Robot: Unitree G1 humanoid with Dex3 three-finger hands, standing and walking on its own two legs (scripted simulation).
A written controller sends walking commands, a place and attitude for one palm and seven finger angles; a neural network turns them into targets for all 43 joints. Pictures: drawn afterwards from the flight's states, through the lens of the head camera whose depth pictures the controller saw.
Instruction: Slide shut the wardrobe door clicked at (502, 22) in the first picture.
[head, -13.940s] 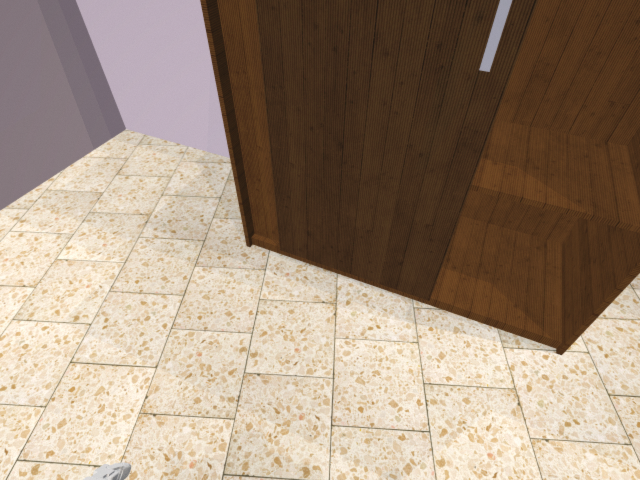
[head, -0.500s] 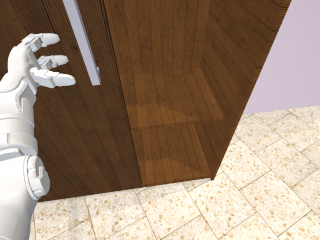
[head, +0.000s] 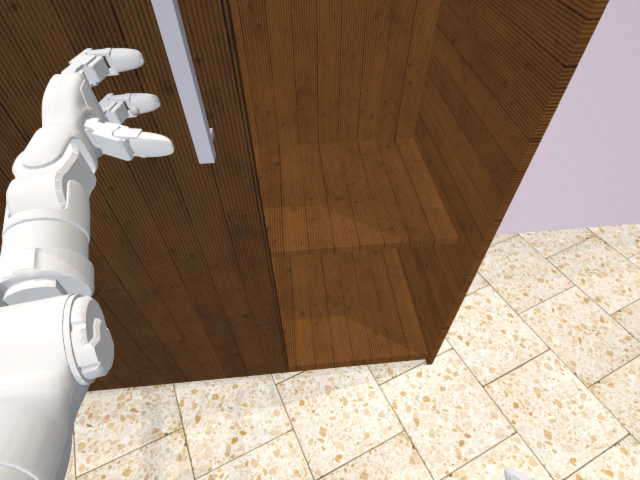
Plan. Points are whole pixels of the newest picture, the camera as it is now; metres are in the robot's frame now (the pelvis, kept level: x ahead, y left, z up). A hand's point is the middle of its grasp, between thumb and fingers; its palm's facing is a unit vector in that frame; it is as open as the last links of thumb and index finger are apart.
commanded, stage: move the hooked fingers beside the handle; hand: left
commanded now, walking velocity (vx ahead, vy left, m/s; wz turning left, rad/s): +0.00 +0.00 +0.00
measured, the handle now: (187, 66) +0.53 +0.17 +0.27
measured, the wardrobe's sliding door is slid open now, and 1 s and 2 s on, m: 0.46 0.46 0.46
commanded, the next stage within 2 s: feel for the door with the fingertips in 0.32 s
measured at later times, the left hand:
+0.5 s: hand (135, 115) +0.46 +0.22 +0.24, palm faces +0.10 -0.99 -0.01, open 14.0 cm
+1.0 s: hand (159, 110) +0.47 +0.19 +0.24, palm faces +0.14 -0.99 -0.01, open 14.0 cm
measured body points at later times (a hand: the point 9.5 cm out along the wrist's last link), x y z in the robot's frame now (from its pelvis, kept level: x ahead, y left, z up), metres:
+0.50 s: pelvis +0.00 +0.00 +0.00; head +0.01 -0.01 +0.45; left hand +0.45 +0.27 +0.24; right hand +0.07 -0.27 -0.11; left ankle +0.01 +0.11 -0.74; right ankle -0.04 -0.11 -0.74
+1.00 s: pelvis +0.00 +0.00 +0.00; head +0.01 -0.02 +0.45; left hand +0.46 +0.25 +0.24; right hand +0.09 -0.26 -0.12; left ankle +0.01 +0.11 -0.74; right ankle -0.04 -0.11 -0.74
